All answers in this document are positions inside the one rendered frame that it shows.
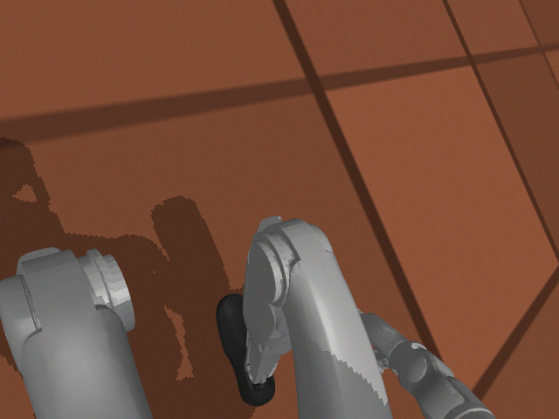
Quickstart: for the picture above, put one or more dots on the right robot foot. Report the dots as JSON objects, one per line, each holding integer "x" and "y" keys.
{"x": 233, "y": 332}

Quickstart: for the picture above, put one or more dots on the right robot hand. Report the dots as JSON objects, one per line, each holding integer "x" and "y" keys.
{"x": 382, "y": 336}

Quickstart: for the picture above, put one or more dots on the right robot arm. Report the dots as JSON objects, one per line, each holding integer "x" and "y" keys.
{"x": 432, "y": 383}

